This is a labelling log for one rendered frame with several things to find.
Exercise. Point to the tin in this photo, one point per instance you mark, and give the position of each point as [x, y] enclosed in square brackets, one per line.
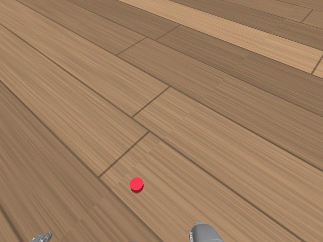
[136, 185]

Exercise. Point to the left robot hand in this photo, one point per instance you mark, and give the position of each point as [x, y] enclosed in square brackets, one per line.
[45, 237]

